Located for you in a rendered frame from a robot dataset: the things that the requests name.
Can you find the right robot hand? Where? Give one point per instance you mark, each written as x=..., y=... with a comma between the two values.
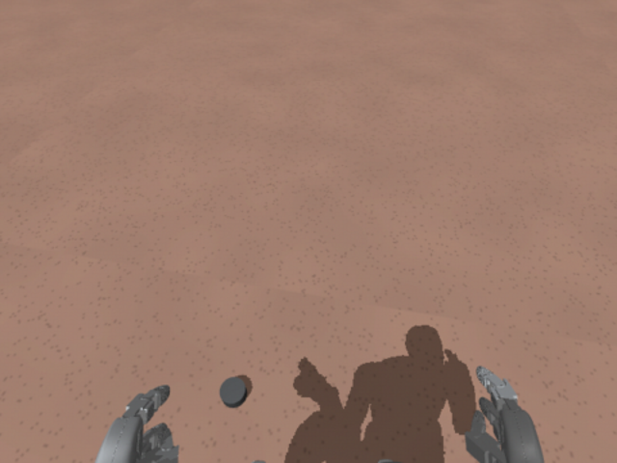
x=514, y=429

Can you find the tin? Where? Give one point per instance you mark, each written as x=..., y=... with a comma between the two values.
x=233, y=392

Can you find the left robot hand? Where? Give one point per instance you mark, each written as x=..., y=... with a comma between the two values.
x=125, y=441

